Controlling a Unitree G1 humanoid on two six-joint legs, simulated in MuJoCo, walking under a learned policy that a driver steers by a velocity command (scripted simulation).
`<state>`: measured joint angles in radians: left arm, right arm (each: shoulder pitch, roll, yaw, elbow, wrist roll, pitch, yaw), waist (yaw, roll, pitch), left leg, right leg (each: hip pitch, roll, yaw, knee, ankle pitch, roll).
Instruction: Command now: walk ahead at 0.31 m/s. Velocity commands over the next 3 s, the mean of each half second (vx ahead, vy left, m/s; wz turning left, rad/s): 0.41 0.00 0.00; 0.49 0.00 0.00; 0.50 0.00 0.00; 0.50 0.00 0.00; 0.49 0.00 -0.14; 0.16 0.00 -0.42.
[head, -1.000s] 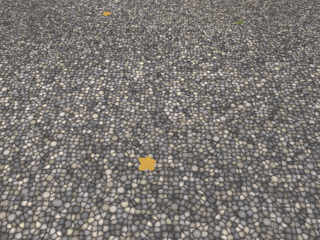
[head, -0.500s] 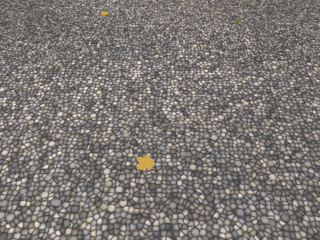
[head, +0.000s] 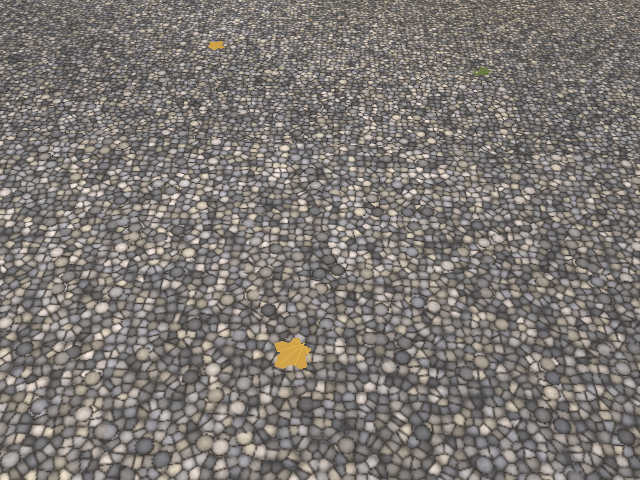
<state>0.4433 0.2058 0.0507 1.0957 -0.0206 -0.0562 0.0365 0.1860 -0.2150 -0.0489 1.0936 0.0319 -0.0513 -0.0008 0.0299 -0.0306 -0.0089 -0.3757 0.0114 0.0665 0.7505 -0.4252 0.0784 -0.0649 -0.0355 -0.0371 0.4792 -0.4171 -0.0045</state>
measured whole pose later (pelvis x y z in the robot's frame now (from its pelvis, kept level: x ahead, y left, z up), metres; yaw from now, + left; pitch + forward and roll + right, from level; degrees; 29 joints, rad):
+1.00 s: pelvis +0.51 -0.02 +0.01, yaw +0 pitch +2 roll -2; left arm 0.37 0.23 0.05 1.01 -0.01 -0.09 0.00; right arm 0.05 -0.24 -0.06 0.90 0.02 -0.08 0.01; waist 0.07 0.04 0.00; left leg -0.67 0.12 -0.01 0.61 0.09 0.02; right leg 0.01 0.06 -0.07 0.20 -0.24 -0.05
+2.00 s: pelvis +1.08 -0.03 +0.02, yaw +0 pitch +2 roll -1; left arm 0.36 0.22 0.06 0.99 0.00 -0.09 0.00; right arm 0.11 -0.26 -0.08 0.90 0.01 -0.07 -0.01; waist 0.06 0.04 -0.01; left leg -0.70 0.14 -0.04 0.82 -0.03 0.02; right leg -0.10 0.06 -0.06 0.25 -0.18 -0.07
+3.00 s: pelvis +1.48 -0.01 +0.00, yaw -19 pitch +3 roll +1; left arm 0.19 0.23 0.05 0.73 0.01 0.00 0.01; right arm 0.06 -0.28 -0.08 0.82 0.00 0.02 -0.03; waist 0.01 0.05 0.03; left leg -0.57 0.05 -0.08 1.08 -0.30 -0.05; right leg -0.36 0.08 0.04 0.52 -0.20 -0.08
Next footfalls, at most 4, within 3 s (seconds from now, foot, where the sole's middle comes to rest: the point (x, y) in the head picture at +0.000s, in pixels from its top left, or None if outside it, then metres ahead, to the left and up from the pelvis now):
0.56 right None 0.46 -0.12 -0.77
1.12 left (281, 375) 0.77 0.12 -0.77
1.68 right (379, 274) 1.09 -0.12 -0.77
2.24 left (295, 191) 1.40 0.13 -0.77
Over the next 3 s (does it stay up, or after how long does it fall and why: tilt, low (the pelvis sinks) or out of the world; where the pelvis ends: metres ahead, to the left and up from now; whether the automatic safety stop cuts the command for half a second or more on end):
stays up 1.48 -0.01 0.00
